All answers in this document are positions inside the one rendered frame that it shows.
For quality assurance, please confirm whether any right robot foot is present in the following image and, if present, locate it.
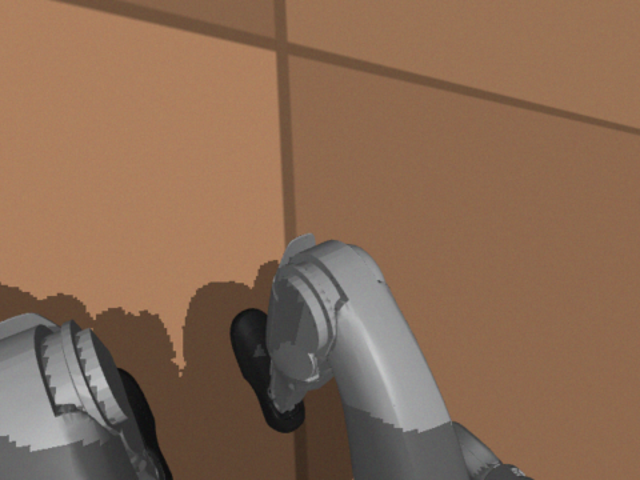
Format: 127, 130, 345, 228
230, 308, 305, 433

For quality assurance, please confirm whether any left robot foot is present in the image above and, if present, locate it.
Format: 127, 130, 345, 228
117, 368, 173, 480

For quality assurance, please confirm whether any right robot arm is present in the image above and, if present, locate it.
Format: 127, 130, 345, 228
484, 464, 534, 480

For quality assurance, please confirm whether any right robot hand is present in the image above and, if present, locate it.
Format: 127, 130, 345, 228
452, 421, 503, 480

